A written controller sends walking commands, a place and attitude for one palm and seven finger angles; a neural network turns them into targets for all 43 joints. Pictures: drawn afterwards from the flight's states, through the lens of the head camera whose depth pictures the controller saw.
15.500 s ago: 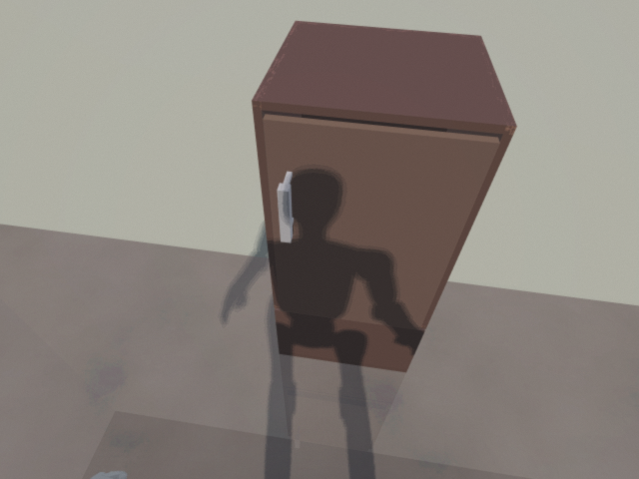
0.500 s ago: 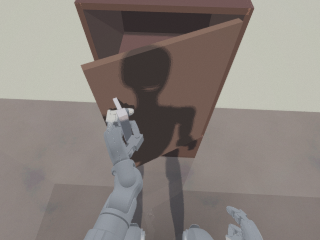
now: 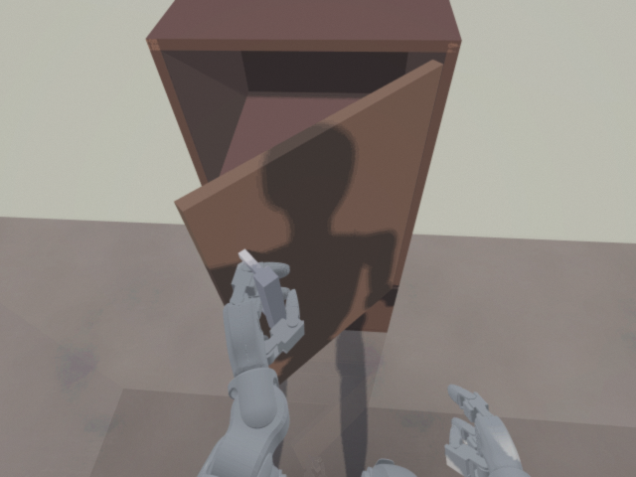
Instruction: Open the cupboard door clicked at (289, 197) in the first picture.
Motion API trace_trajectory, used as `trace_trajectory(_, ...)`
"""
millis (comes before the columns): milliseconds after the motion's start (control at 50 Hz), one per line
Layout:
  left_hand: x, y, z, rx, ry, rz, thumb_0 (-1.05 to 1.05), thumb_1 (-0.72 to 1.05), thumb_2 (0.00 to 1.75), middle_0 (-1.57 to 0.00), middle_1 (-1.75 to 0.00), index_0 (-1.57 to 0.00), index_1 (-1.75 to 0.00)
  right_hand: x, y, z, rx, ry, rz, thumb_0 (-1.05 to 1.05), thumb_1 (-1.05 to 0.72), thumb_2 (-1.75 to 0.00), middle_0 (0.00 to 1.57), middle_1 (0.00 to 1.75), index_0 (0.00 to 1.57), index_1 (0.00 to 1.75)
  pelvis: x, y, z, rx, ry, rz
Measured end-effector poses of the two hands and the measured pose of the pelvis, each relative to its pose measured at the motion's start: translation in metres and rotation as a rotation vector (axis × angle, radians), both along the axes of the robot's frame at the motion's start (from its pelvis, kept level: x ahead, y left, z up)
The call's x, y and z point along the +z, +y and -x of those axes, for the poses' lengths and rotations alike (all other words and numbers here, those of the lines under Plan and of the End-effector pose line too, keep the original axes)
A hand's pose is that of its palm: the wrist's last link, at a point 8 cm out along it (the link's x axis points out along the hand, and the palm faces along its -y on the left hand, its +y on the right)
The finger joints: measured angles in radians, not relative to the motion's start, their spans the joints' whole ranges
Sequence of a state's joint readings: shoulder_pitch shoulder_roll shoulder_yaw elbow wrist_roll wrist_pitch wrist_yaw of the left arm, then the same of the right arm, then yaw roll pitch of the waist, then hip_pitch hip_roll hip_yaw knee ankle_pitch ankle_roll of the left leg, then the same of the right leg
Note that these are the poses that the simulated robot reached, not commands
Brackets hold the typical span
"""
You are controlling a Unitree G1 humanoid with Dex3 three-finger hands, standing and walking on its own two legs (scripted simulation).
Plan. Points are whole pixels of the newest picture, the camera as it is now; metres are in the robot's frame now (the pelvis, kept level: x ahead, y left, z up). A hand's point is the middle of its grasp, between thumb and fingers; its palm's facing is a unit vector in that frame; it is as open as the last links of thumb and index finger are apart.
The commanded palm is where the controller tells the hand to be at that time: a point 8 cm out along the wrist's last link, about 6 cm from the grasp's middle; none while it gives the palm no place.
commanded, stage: open thumb and fingers to let go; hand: left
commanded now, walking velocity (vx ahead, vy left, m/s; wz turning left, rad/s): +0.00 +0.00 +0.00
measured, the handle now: (263, 293) +0.34 +0.09 +0.03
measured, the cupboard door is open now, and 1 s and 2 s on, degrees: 45 47 47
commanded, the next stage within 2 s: slide the hand sideways off the handle in 0.70 s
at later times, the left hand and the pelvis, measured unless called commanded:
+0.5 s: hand (285, 320) +0.30 +0.05 +0.04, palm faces +0.29 -0.95 -0.05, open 13.7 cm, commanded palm +0.26 +0.09 +0.04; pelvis -0.01 +0.01 +0.00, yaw +0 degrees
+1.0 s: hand (284, 349) +0.27 +0.05 +0.04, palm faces -0.19 -0.98 -0.05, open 16.2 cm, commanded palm +0.25 +0.09 +0.04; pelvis -0.02 +0.03 -0.01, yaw +0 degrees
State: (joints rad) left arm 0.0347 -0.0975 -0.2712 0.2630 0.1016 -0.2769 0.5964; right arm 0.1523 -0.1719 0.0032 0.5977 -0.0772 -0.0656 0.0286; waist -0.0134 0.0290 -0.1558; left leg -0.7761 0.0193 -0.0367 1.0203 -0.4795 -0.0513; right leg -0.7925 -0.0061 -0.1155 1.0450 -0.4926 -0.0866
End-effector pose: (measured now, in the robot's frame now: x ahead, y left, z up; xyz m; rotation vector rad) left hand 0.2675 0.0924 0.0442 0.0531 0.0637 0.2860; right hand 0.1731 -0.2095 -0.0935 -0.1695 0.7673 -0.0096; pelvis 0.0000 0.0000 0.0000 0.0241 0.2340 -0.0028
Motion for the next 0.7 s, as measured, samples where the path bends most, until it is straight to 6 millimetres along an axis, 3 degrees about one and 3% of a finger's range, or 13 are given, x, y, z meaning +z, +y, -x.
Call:
trace_trajectory(140,0.001,0.006,0.004,0.049,-0.021,0.009,0.02,0.44,0.70,-0.36,-1.30,-0.40,-1.31,-0.006,-0.012,0.010,-0.008,0.027,0.015,0.01,-0.91,-0.90,0.20,0.30,0.20,0.30,-0.001,-0.006,0.004,0.010,0.009,-0.006)
trace_trajectory(440,-0.002,0.007,0.003,0.020,-0.037,0.006,0.00,-0.34,0.37,-0.31,-1.17,-0.31,-1.18,-0.017,-0.007,0.034,-0.041,0.080,0.015,0.01,-0.91,-0.90,0.20,0.30,0.20,0.30,-0.004,0.003,0.009,0.002,0.015,-0.002)
trace_trajectory(700,-0.002,0.008,-0.004,-0.022,-0.040,0.002,-0.01,-0.49,0.30,-0.25,-0.69,-0.25,-0.70,-0.011,0.016,0.027,-0.019,0.044,0.006,0.01,-0.91,-0.90,0.20,0.30,0.20,0.30,-0.005,0.018,0.013,-0.006,0.009,0.013)
